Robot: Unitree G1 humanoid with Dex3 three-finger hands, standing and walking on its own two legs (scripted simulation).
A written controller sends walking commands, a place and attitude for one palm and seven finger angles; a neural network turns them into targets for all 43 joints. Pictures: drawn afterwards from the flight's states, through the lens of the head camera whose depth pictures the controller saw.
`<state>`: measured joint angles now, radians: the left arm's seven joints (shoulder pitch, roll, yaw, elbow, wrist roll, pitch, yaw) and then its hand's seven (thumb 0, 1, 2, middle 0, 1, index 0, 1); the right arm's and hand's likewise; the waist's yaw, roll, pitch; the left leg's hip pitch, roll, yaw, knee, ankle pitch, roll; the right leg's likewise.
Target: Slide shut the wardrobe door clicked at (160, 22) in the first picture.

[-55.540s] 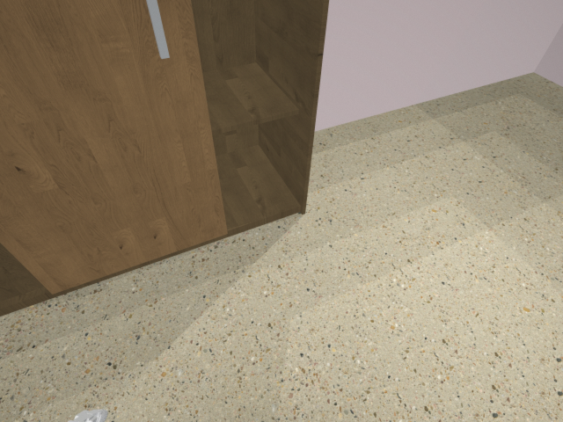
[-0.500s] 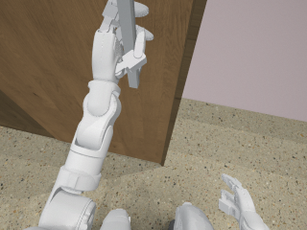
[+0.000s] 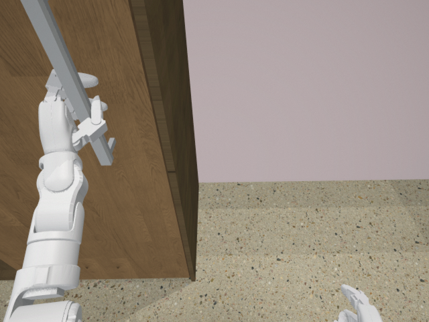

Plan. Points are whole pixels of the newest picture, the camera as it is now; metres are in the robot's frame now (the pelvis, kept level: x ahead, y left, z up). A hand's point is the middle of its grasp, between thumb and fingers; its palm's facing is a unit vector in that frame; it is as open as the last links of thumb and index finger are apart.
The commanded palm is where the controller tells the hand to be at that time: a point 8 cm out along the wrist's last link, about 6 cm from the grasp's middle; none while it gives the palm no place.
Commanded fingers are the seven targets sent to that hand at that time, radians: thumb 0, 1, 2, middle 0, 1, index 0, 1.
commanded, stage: stop walking and hold the door there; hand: left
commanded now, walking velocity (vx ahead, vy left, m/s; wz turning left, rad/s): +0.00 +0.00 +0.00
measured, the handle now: (83, 91) +0.41 +0.23 +0.25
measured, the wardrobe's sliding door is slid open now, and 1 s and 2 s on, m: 0.00 0.00 0.00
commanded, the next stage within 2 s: none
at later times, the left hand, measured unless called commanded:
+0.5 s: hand (96, 121) +0.37 +0.21 +0.21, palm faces +0.25 -0.96 -0.15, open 5.8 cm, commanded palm +0.34 +0.25 +0.20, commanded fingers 0.00 0.90 0.90 -0.45 -1.40 -0.45 -1.40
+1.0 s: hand (96, 122) +0.37 +0.21 +0.21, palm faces +0.23 -0.96 -0.15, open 5.8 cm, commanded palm +0.34 +0.26 +0.20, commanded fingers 0.00 0.90 0.90 -0.45 -1.40 -0.45 -1.40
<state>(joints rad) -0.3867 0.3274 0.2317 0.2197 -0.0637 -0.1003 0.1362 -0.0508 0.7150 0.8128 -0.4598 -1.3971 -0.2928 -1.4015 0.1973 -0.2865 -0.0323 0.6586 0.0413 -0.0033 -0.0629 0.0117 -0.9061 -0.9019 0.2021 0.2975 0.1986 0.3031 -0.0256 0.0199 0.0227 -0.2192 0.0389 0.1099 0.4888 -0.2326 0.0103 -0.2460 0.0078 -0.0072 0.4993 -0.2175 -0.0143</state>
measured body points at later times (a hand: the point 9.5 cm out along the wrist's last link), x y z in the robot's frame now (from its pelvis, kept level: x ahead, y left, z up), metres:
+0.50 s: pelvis +0.02 +0.03 +0.00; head +0.01 +0.02 +0.45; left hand +0.35 +0.26 +0.22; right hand +0.18 -0.20 -0.09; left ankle +0.02 +0.12 -0.74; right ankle +0.03 -0.11 -0.74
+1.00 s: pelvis +0.02 +0.03 +0.00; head +0.02 +0.03 +0.45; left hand +0.35 +0.26 +0.22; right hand +0.18 -0.22 -0.09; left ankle +0.02 +0.12 -0.74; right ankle +0.03 -0.11 -0.74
